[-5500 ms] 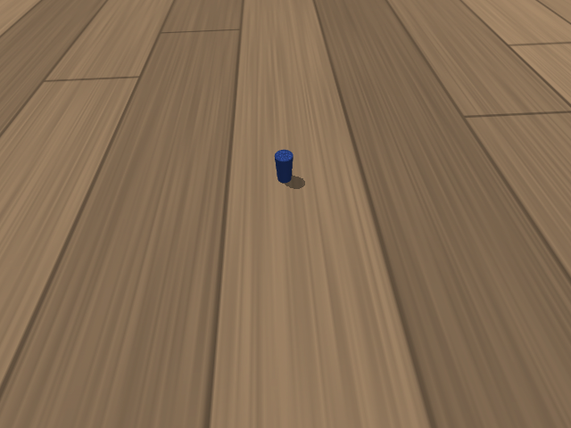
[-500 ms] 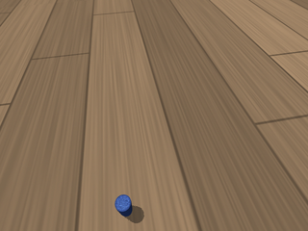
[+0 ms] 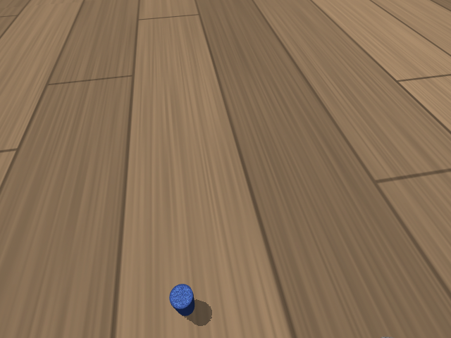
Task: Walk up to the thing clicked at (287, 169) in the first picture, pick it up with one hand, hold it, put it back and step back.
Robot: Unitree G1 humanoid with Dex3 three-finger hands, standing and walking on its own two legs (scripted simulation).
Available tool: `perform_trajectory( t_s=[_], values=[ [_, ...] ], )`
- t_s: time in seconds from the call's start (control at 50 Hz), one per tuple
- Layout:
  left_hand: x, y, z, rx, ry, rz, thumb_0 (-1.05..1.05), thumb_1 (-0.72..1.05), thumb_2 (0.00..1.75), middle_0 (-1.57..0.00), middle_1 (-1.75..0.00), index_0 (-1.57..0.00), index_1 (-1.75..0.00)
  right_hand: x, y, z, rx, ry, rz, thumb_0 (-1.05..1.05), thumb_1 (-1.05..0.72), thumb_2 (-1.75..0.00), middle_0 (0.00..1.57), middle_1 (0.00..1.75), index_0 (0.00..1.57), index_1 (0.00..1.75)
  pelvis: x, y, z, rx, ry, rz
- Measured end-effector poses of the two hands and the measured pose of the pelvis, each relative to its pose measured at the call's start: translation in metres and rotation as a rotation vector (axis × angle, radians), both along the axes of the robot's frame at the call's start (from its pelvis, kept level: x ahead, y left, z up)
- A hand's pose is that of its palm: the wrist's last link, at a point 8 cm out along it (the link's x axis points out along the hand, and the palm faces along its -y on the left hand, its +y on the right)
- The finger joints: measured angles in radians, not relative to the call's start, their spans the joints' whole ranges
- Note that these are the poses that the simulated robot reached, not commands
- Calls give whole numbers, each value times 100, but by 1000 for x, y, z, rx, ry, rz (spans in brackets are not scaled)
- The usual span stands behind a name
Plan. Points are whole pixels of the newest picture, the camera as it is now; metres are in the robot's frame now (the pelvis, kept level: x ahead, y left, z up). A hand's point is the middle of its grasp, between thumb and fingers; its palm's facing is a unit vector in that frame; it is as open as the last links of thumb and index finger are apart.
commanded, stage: stand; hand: left
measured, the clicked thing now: (183, 301) +0.36 +0.20 -0.71
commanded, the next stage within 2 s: none
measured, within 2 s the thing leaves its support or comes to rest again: neither
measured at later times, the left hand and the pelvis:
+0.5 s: hand out of the picture +0.06 +0.25 -0.16, palm faces -0.02 -0.94 -0.34, open 7.3 cm; pelvis -0.01 +0.00 +0.00, yaw +0 degrees
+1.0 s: hand out of the picture +0.05 +0.26 -0.16, palm faces -0.03 -0.94 -0.34, open 7.3 cm; pelvis -0.01 +0.00 +0.00, yaw +0 degrees
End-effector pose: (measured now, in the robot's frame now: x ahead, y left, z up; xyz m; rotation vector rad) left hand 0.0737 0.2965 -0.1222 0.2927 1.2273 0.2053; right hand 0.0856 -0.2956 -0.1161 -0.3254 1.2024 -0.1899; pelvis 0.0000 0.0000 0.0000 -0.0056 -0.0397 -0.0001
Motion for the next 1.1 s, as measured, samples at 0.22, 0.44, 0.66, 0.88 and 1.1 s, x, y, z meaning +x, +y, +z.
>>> perform_trajectory(
  t_s=[0.22,0.44,0.66,0.88,1.1],
  values=[
    [-7,3,3,14,6,-11,0,91,90,-20,-30,-21,-30,-7,3,-2,15,6,0,1,-91,-90,21,30,20,30,-7,0,1,0,-2,-1],
    [-19,2,2,12,17,-9,0,91,90,-20,-30,-21,-30,-22,0,-3,15,32,-10,1,-91,-90,21,30,20,30,-11,-1,1,-1,-5,1],
    [-27,2,0,7,29,-8,0,91,90,-20,-30,-21,-30,-32,-1,-3,10,44,-17,1,-91,-90,21,30,20,30,-13,-1,1,0,-5,1],
    [-28,3,0,10,37,-9,0,91,90,-20,-30,-21,-30,-32,0,-4,13,51,-15,1,-91,-90,21,30,20,30,-12,0,0,1,2,1],
    [-21,2,1,11,37,-8,0,91,90,-20,-30,-21,-30,-23,0,-5,12,50,-8,1,-91,-90,21,30,20,30,-5,-1,1,1,6,0]
  ],
)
